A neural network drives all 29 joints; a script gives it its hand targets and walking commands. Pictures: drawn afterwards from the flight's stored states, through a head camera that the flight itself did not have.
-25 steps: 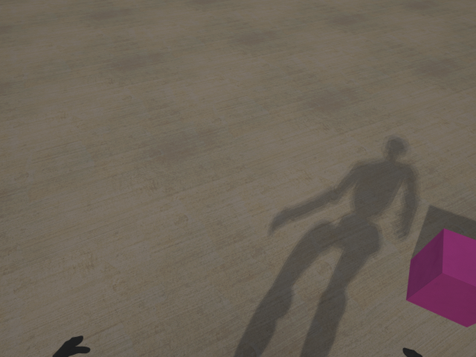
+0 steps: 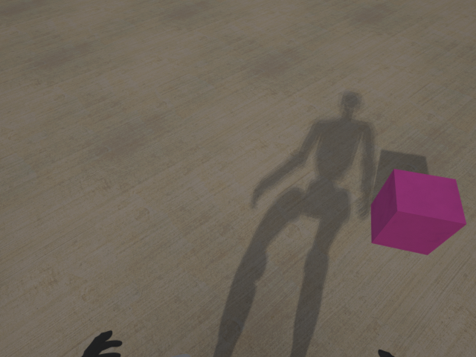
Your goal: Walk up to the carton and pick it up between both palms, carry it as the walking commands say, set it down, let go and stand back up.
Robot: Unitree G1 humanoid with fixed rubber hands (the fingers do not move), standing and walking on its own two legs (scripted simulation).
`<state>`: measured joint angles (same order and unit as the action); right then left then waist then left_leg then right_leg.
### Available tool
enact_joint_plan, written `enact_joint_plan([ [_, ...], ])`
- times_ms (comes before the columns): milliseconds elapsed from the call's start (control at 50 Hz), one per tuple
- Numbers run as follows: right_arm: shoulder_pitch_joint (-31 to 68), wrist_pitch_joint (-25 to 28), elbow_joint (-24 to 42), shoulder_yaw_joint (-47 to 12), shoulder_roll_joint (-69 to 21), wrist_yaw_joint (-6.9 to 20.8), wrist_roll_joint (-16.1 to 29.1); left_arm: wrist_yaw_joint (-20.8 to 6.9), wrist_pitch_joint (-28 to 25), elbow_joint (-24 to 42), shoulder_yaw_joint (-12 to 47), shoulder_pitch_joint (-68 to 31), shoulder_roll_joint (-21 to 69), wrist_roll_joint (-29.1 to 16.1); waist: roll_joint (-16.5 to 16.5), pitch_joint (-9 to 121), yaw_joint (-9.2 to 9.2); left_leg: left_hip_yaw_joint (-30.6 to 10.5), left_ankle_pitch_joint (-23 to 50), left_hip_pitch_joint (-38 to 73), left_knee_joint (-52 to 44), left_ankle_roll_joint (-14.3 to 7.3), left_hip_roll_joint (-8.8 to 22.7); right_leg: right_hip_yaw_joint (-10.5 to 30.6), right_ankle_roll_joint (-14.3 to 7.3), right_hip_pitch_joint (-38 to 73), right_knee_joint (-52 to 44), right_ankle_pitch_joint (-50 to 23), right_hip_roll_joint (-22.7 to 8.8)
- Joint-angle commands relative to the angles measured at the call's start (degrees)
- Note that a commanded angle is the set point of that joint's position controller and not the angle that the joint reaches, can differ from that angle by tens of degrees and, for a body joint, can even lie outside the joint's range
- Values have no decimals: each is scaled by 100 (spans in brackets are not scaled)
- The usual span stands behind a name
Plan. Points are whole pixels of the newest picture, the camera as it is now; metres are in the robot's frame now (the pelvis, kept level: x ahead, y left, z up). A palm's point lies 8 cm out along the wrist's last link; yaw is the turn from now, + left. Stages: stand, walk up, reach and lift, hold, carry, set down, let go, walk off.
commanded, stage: walk up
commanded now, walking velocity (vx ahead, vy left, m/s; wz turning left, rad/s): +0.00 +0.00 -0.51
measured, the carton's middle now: (411, 213) +0.74 -0.67 -0.61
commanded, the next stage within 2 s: none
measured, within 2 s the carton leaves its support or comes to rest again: neither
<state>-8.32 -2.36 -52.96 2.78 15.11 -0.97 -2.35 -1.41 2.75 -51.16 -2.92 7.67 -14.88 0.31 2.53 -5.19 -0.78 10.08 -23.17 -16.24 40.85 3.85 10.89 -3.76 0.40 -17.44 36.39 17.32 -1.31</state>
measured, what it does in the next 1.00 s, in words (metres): steps to the right, turning right: left foot, then right foot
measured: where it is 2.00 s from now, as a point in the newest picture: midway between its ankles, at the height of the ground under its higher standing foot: (336, 306)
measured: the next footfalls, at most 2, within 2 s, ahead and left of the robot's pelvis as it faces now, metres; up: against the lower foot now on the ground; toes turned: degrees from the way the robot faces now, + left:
left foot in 0.42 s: +0.03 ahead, +0.12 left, +0.00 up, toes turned -10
right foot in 0.90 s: +0.14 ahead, -0.27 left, +0.00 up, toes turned -33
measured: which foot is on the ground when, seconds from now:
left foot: up 0.00-0.40, down 0.42-0.90, up 0.92-1.00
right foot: down 0.00-0.42, up 0.44-0.88, down 0.90-1.00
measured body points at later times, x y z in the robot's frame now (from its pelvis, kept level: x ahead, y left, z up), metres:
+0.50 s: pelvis -0.01 +0.02 +0.02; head +0.02 +0.03 +0.47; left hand +0.16 +0.26 -0.11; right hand +0.02 -0.28 -0.09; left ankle -0.01 +0.13 -0.72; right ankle +0.00 -0.11 -0.67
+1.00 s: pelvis +0.11 -0.14 +0.00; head +0.15 -0.18 +0.45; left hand +0.36 +0.01 -0.12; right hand -0.02 -0.38 -0.14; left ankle +0.06 +0.08 -0.62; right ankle +0.10 -0.25 -0.72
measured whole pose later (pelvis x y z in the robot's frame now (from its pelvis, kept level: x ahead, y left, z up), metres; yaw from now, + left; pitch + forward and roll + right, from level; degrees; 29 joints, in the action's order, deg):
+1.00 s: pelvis +0.11 -0.14 +0.00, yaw -29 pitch +2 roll +0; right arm -20.5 3.0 -49.4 2.6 15.0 0.7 -2.0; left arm -2.3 -2.4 -47.1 -3.0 7.5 -15.0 1.9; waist 0.8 -4.6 3.2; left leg 1.3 -26.0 -18.7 67.9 3.1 9.7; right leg -5.2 -2.9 -24.3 37.7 15.6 0.2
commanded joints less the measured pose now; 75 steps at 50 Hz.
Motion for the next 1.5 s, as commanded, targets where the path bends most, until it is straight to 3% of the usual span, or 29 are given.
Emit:
enact_joint_plan([
  [0, 726, -56, 757, -83, 374, -67, 96, 100, -205, 167, -446, 1075, -1679, 99, -2438, 960, -500, -575, -1946, -2059, 2490, 39, -604, 3698, -1168, 1085, -1738, -3325, -2502],
  [20, 897, -85, 700, -19, 557, -104, 101, 151, -219, 134, -404, 955, -1410, 74, -1758, 1079, -456, -1012, -1613, -1958, 2837, 36, -375, 3258, -1252, 1079, -1617, -3314, -2176],
  [40, 399, -45, 626, 73, 665, -128, 119, 180, -189, 356, -400, 813, -1442, 149, -1576, 845, -362, -1324, -1204, -1989, 2665, -35, -452, 2835, -1198, 949, -1535, -2733, -1865],
  [100, 136, -17, 375, 134, 665, -32, 192, 203, -174, 533, -306, 308, -975, 119, -900, 773, -77, -1137, -240, -1442, 2367, 5, -517, 1949, -958, 741, -1373, -2750, -1223],
  [280, 423, -66, 822, 105, 557, -52, 242, 146, -45, 682, -297, 586, -1068, 214, -1148, 692, -237, -895, -258, -758, 579, -38, -963, 2585, -1056, 460, -1873, -1169, -1040],
  [340, 151, 2, 892, 94, 503, -74, 265, 112, 16, 714, -300, 420, -1104, 224, -1275, 785, -84, -777, -179, 0, -386, -138, -1120, 2707, -952, 207, -1875, -1030, -898],
  [380, -362, 67, 806, 92, 484, -119, 248, 95, 51, 750, -273, 186, -1067, 178, -1120, 885, 266, -740, 583, 1084, -1730, -225, -1118, 2534, -695, -267, -1524, -666, -553],
  [400, -655, 104, 760, 138, 783, -146, 158, 78, 37, 813, -159, 308, -828, 217, -420, 1010, 371, -1520, 305, 1877, -2258, -365, -445, 2285, -493, -1068, -903, 799, -158],
  [420, -1442, 118, 476, 332, 1601, -211, 84, -130, 26, 1270, -30, -420, -571, 197, 740, 894, 793, -3742, -1996, 2851, -3285, -589, 1240, 1254, -172, -3087, 1057, 1358, 580],
  [440, -1371, 142, 573, 436, 1949, -250, 92, -190, 22, 1520, -128, -825, -561, 287, 811, 516, 628, -4634, -2981, 2156, -3758, -778, 2211, 1062, 61, -3763, 2133, 1020, -20],
  [480, -688, 254, 712, 279, 1427, -178, 110, -339, -37, 1123, -170, -188, -607, 265, 260, 108, 115, -3280, -1734, 1308, -3523, -511, 1513, 1200, 199, -3246, 2704, -210, -190],
  [540, -741, 485, 596, 193, 1029, -95, 63, -473, -82, 792, -147, 282, -560, 276, 595, 85, -43, -1825, -531, 1073, -3311, -298, 783, 797, 277, -2654, 3304, -1128, -159],
  [680, -1620, 659, 501, 219, 787, 35, 28, -496, -143, 980, 9, -850, -288, 116, 882, -446, 321, -773, 423, 1355, -3459, -439, 727, 230, 390, -2577, 1989, -1433, -260],
  [800, -1832, 608, 383, 335, 1013, 58, 30, -466, -261, 1057, 24, -1133, -356, 106, 1211, -399, 423, -108, 1794, 1535, -3055, -581, 907, -377, 152, -1515, 129, -357, -113],
  [840, -1820, 549, 324, 332, 1129, 62, 26, -387, -311, 923, -45, -574, -456, 135, 1041, 145, 252, 85, 2925, 1682, -1999, -576, 893, -672, -65, -774, -199, 20, 166],
  [860, -1760, 526, 321, 319, 1166, 80, 54, -313, -365, 742, -125, 26, -576, 169, 722, 660, 10, 328, 3583, 1578, -909, -497, 715, -849, -262, 96, -625, -137, 308],
  [880, -1709, 536, 407, 264, 1017, 93, 8, -227, -457, 421, -303, 1022, -912, 260, 215, 1423, -389, 371, 3489, 637, 809, -339, 399, -395, -538, 1667, -508, -150, 73],
  [900, -1587, 608, 753, 34, 495, 141, 56, -135, -538, 240, -534, 1867, -1489, 319, -1456, 1674, -775, 16, 234, -1508, 2483, -89, -402, 2092, -840, 2990, -1237, 959, -1271],
  [920, -1374, 679, 1004, -74, 313, 175, 53, -32, -485, 174, -520, 2291, -1748, 150, -1989, 1976, -773, -715, -1075, -2733, 3657, -35, -706, 4215, -1195, 3416, -2067, 859, -2289],
  [980, -772, 696, 1057, 109, 424, 188, 52, 26, -608, 400, -272, 1131, -972, 123, -592, 900, -292, -1278, 126, -2522, 3317, -220, -24, 2698, -996, 1879, -1906, -883, -1685],
  [1040, -1017, 463, 983, 185, 268, 299, -12, 20, -745, 327, -160, 877, -648, 66, -977, 810, -19, -987, 575, -1706, 2628, -116, -158, 1705, -786, 1159, -1971, -2091, -1244],
  [1300, 925, 380, 1148, -24, 80, 340, 137, 220, -730, -116, -137, 1911, -682, 96, -1078, -23, -240, -401, 2073, -1099, -756, 19, -716, 1068, -684, 1445, -2106, -4079, -1090],
  [1340, 243, 457, 898, 27, 348, 231, 188, 208, -625, -162, -187, 1897, -702, 34, -1364, 424, -7, -419, 1738, 68, -1030, -63, -720, 820, -566, 1333, -1379, -3630, -682],
  [1360, -496, 511, 572, 118, 518, 153, 186, 200, -580, -153, -201, 1902, -681, -3, -946, 781, 235, -241, 1865, 1047, -1468, -129, -815, 695, -498, 1086, -429, -3597, -460],
  [1380, -1073, 577, 365, 209, 812, 99, 113, 216, -605, -148, -125, 2104, -509, -12, -395, 1127, 431, -733, 2349, 2135, -1357, -156, -359, 779, -398, 266, 486, -2669, -307],
  [1400, -1655, 614, 309, 335, 1291, 47, 25, 224, -637, -3, -84, 2232, -191, -33, 1146, 1360, 465, -2781, 3781, 2731, -1706, -375, 1254, 640, -135, -900, 1840, 572, 297],
  [1420, -1682, 537, 338, 342, 1492, 73, 166, 278, -588, -61, -123, 2560, -276, -47, 1462, 1898, 457, -3815, 3832, 2830, -2106, -1066, 2053, 777, -122, -1193, 2976, 1853, 287],
  [1460, -1149, 456, 438, 216, 1097, -9, 241, 132, -416, -187, -248, 2145, -277, 28, 100, 1393, 99, -3368, 3078, 1618, -2231, -972, 1720, 1137, -32, -1250, 3612, 1219, -67],
  [1480, -933, 455, 415, 178, 884, -65, 249, 66, -319, -201, -266, 2056, -191, 87, -93, 1182, -42, -2909, 3024, 1121, -2277, -814, 1482, 1153, 37, -1153, 3647, 879, -222],
])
